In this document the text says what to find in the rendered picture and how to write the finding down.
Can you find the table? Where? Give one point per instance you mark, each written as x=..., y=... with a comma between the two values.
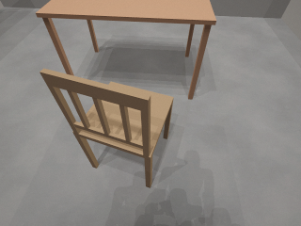
x=144, y=11

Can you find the chair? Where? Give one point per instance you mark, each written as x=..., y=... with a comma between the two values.
x=122, y=117

